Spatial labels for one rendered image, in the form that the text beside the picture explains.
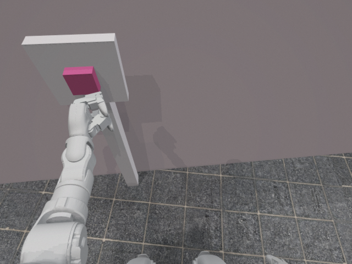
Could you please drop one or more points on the panel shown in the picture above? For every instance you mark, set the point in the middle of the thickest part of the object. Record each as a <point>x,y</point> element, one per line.
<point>51,54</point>

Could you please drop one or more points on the robot right shin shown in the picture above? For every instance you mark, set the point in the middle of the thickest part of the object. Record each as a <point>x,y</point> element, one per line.
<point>204,253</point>

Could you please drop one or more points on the robot left shin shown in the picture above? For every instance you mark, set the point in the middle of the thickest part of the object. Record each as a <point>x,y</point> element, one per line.
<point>143,255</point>

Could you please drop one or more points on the left robot hand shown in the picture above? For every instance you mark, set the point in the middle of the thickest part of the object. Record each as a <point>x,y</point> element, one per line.
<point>81,122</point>

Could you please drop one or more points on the robot shin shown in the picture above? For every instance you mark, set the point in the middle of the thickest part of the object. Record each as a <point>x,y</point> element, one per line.
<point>143,255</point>
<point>204,253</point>

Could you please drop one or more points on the button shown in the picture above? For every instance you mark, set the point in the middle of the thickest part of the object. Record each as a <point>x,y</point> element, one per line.
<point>81,80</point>

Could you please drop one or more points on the robot left upper arm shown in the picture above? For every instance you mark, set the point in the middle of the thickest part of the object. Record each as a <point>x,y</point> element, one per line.
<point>56,243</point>

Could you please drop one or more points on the robot left forearm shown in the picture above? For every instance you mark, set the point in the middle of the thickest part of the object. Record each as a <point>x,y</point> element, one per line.
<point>73,190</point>

